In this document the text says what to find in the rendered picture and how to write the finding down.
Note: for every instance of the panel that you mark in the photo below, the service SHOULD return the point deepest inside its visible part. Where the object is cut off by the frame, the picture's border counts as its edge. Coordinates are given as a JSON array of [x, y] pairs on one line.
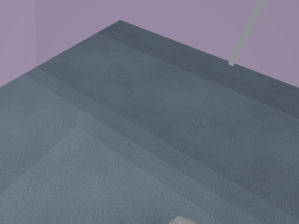
[[253, 18]]

